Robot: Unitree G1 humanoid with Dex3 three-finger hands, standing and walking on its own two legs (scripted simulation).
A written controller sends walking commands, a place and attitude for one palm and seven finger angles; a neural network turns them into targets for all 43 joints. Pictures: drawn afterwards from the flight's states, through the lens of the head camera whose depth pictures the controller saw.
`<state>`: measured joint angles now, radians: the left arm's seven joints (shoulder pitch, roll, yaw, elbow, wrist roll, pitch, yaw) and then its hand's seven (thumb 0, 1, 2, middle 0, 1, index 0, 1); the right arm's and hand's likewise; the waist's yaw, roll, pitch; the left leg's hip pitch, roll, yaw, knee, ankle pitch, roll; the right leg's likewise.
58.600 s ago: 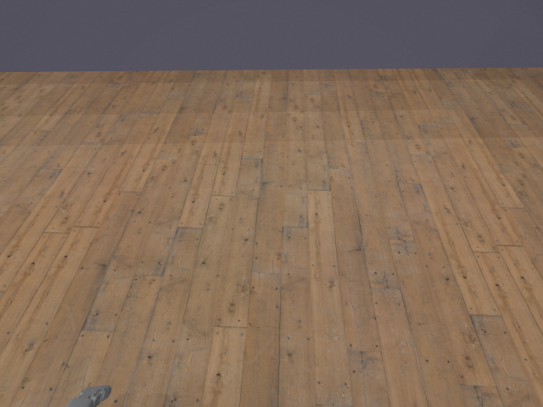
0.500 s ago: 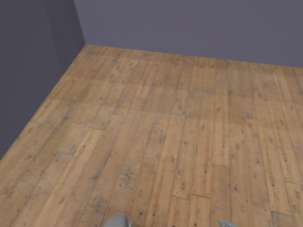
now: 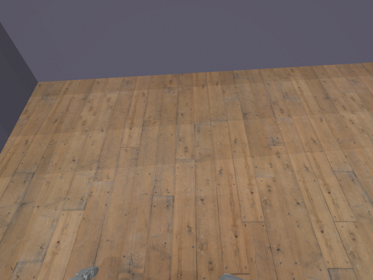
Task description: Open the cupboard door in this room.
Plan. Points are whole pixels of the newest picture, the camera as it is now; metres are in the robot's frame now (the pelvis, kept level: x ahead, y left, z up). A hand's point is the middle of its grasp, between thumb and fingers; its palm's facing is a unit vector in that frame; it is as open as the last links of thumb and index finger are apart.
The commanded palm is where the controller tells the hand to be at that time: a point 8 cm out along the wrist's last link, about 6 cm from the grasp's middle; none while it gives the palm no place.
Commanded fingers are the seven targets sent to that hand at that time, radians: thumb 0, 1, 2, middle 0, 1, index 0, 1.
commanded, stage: turn to face it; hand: left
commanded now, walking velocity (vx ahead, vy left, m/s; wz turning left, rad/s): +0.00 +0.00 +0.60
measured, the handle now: out of the picture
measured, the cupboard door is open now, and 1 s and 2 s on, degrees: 47 47 47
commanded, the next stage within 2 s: none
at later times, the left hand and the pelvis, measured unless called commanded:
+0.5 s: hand out of the picture +0.15 +0.24 -0.16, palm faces +0.31 -0.93 -0.20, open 7.4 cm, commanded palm none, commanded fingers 0.00 0.90 0.90 -0.20 -0.30 -0.20 -0.30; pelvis +0.11 +0.02 +0.02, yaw +16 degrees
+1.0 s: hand out of the picture +0.08 +0.16 -0.14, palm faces +0.59 -0.77 -0.23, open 7.4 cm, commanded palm none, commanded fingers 0.00 0.90 0.90 -0.20 -0.30 -0.20 -0.30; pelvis +0.15 -0.04 +0.02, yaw +37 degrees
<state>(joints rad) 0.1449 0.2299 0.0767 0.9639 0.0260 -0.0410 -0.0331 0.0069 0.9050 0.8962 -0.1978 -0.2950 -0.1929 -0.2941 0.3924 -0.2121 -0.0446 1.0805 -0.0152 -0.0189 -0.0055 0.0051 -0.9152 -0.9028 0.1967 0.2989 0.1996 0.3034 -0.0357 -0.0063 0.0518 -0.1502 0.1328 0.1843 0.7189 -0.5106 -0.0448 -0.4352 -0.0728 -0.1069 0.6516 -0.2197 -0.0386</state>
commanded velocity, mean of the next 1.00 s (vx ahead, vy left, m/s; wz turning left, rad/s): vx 0.00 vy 0.00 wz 0.60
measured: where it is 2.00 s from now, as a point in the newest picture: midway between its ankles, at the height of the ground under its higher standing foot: outside the picture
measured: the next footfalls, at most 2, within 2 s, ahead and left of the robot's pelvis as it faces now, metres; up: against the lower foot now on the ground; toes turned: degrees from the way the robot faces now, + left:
left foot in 0.32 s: +0.15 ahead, +0.13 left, +0.00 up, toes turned +20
right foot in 0.72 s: +0.24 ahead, -0.13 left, +0.00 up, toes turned +23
